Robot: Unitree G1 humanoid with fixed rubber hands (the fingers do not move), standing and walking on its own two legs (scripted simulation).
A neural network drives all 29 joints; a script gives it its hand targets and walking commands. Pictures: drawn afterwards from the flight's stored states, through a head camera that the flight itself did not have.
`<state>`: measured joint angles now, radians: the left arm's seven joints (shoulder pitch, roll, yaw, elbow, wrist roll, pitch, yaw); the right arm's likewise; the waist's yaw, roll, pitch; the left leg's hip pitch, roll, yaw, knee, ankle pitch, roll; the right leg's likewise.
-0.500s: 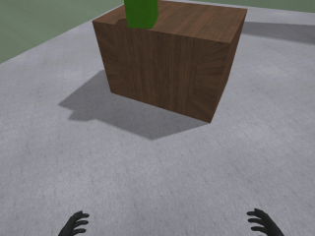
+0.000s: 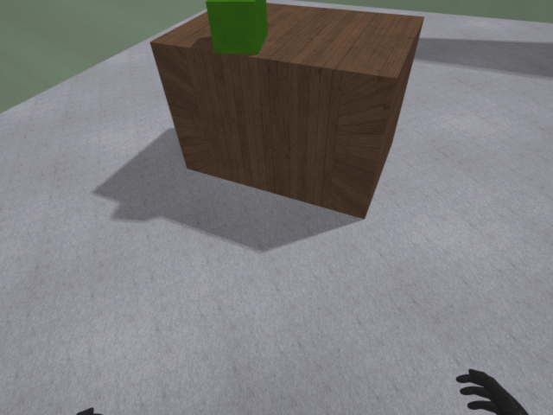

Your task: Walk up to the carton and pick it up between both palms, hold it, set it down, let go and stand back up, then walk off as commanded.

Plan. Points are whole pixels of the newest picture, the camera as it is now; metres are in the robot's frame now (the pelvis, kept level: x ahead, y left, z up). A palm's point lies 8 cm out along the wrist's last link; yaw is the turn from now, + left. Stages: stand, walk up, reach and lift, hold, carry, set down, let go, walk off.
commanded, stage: walk up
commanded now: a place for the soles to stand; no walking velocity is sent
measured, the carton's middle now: (239, 19) +1.55 +0.16 +0.05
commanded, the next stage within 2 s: none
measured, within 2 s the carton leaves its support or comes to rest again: neither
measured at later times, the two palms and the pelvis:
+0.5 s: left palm (104, 328) +0.30 +0.31 -0.04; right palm (493, 347) +0.26 -0.32 -0.08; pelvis +0.18 -0.02 +0.00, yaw -4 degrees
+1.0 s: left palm (91, 239) +0.48 +0.40 -0.03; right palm (416, 277) +0.40 -0.24 -0.08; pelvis +0.35 +0.08 +0.01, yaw -11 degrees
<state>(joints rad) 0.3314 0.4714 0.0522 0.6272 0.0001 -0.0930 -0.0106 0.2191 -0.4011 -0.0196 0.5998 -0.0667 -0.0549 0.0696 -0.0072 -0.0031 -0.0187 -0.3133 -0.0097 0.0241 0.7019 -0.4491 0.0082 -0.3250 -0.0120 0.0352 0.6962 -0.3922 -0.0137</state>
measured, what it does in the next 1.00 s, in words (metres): walks ahead: right foot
